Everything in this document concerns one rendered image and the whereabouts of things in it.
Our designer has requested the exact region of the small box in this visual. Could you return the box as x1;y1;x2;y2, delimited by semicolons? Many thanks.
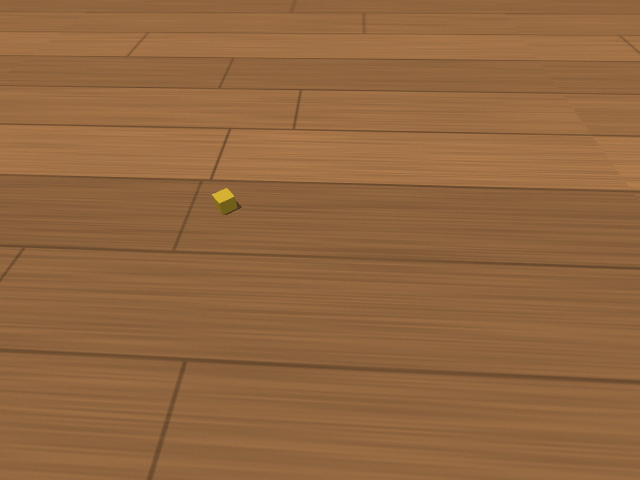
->
212;188;237;215

